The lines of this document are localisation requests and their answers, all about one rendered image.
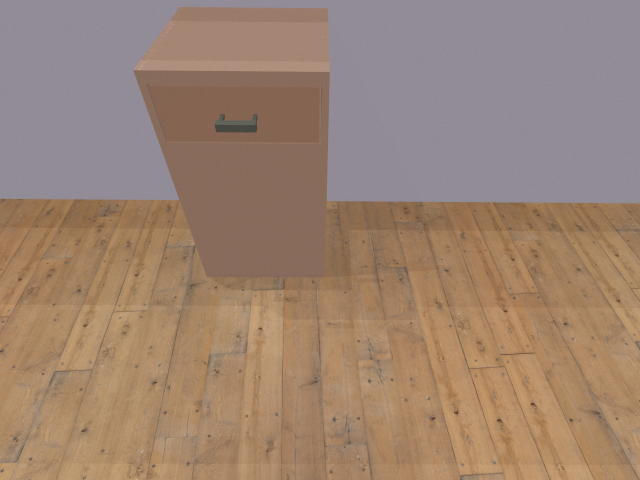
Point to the handle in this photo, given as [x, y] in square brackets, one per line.
[222, 125]

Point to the cabinet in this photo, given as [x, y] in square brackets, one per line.
[254, 209]

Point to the drawer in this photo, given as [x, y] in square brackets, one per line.
[286, 113]

